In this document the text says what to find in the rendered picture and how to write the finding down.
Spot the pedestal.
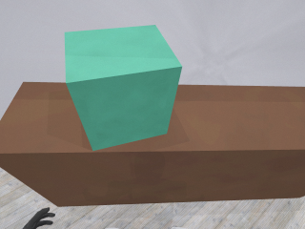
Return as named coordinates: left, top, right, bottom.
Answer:
left=0, top=82, right=305, bottom=207

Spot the carton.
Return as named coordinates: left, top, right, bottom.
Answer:
left=64, top=25, right=182, bottom=151

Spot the robot left hand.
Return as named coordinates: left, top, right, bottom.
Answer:
left=23, top=207, right=55, bottom=229

